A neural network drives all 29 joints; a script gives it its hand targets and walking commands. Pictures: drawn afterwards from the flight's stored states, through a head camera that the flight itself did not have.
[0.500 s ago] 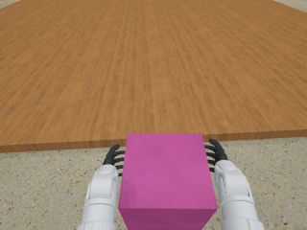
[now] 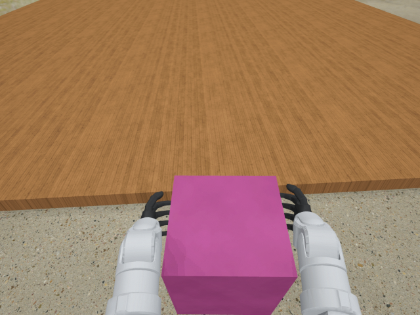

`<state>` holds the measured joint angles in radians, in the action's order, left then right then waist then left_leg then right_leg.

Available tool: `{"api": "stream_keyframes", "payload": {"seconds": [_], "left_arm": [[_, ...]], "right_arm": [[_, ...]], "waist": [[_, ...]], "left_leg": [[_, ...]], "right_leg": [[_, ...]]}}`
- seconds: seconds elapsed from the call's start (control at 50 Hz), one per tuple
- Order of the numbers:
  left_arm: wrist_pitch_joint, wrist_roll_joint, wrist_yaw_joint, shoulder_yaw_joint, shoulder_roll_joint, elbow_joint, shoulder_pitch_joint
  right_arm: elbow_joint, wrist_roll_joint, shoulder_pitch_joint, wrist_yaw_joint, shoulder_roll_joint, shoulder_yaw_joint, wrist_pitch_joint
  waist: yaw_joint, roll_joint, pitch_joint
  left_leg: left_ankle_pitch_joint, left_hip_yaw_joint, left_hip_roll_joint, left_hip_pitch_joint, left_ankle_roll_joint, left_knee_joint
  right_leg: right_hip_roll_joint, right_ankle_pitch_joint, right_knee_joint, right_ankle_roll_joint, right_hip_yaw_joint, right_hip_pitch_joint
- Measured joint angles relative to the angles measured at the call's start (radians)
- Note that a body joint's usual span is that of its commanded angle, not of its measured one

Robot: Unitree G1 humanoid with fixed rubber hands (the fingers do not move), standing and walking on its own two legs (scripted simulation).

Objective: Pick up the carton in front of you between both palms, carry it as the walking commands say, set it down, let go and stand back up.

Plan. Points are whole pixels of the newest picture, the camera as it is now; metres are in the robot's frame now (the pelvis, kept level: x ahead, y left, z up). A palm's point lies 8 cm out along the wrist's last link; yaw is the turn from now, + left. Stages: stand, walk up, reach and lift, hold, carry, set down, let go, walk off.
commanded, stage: hold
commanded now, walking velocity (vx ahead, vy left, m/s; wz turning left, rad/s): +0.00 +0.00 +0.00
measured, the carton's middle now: (224, 248) +0.29 +0.00 -0.03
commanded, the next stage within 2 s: carry in 0.76 s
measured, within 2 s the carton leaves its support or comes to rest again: neither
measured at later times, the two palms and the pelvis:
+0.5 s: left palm (150, 226) +0.29 +0.15 +0.05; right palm (301, 219) +0.30 -0.15 +0.06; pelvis +0.01 +0.00 +0.00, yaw +0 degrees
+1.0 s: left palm (161, 209) +0.32 +0.13 +0.06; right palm (310, 207) +0.32 -0.17 +0.07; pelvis +0.04 -0.02 -0.01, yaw +0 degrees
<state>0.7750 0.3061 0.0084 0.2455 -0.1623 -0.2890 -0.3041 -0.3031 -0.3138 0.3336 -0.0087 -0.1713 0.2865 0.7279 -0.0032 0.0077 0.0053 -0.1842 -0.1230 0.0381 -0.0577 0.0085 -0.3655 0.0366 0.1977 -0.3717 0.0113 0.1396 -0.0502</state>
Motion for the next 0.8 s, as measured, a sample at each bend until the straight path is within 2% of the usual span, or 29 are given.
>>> {"api": "stream_keyframes", "payload": {"seconds": [0.74,0.8], "left_arm": [[0.010,-0.012,0.005,-0.028,0.007,0.021,0.029],[0.010,-0.018,0.007,-0.031,0.009,0.034,0.036]], "right_arm": [[0.024,0.010,-0.029,0.004,0.008,-0.032,0.012],[0.034,0.014,-0.032,0.007,0.009,-0.040,0.013]], "waist": [[0.001,-0.002,0.005],[0.004,-0.006,0.047]], "left_leg": [[0.003,0.003,-0.004,0.020,0.000,0.025],[-0.041,0.024,-0.009,-0.057,0.000,-0.037]], "right_leg": [[-0.002,-0.003,0.023,-0.003,-0.008,0.019],[-0.007,0.048,-0.047,-0.003,-0.023,-0.064]]}}
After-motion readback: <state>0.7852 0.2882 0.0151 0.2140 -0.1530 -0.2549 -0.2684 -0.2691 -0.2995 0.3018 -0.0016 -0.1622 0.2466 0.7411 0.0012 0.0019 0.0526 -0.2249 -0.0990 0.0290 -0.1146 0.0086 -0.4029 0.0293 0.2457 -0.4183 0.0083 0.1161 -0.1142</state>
